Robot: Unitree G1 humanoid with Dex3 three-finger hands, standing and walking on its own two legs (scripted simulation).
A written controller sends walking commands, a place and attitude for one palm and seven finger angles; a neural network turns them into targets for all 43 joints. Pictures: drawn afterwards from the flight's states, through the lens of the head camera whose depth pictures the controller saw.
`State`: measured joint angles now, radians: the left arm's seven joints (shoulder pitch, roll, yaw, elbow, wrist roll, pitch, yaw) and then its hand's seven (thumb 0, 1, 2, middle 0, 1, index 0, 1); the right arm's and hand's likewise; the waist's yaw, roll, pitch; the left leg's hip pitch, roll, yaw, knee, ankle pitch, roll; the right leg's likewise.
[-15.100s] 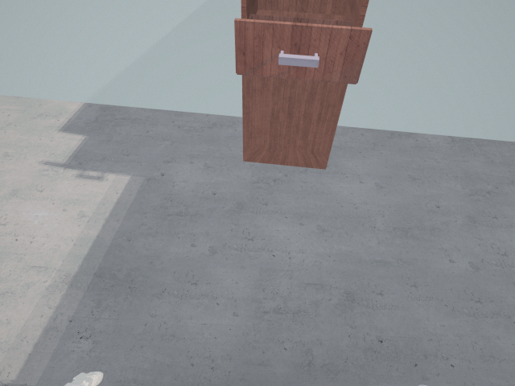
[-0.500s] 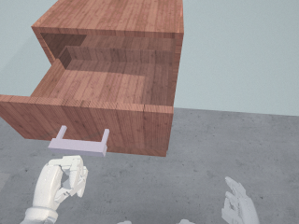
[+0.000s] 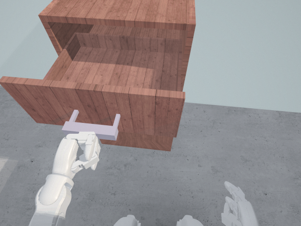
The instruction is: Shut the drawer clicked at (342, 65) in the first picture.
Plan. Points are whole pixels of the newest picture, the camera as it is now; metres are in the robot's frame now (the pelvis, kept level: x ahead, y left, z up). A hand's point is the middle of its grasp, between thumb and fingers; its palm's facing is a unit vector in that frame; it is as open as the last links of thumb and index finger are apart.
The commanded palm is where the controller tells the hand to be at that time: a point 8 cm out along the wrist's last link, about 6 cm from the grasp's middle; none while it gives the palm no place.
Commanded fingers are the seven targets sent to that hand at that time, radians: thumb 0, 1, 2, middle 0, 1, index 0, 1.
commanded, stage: push the drawer shut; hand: left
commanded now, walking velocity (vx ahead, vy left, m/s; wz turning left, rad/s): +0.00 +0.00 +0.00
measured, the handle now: (93, 123) +0.35 +0.17 +0.07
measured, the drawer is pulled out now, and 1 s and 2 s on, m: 0.27 0.14 0.02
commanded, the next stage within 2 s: none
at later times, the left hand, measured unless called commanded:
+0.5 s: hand (103, 133) +0.33 +0.14 +0.06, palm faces -0.08 -1.00 -0.06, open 3.1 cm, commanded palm +0.33 +0.19 +0.07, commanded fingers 0.00 0.90 0.90 -1.40 -1.60 -1.40 -1.60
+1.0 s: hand (111, 112) +0.40 +0.14 +0.06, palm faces -0.06 -1.00 -0.06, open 3.1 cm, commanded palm +0.40 +0.18 +0.07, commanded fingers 0.00 0.90 0.90 -1.40 -1.60 -1.40 -1.60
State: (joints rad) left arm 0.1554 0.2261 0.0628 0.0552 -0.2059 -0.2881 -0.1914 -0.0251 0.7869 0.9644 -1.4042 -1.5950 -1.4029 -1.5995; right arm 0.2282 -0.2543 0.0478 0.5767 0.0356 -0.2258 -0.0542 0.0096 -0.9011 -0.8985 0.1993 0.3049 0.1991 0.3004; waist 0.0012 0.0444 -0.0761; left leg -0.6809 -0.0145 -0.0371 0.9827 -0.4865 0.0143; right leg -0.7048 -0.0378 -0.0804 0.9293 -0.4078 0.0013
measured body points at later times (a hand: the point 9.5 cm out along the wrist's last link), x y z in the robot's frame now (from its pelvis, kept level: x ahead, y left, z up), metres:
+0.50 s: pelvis -0.01 +0.00 +0.01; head +0.05 +0.00 +0.45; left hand +0.33 +0.20 +0.07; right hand +0.14 -0.24 -0.09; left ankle +0.00 +0.11 -0.68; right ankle +0.03 -0.12 -0.68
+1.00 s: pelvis -0.01 -0.01 +0.01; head +0.07 -0.01 +0.45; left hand +0.39 +0.19 +0.07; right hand +0.10 -0.26 -0.11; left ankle +0.00 +0.11 -0.68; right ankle +0.03 -0.12 -0.68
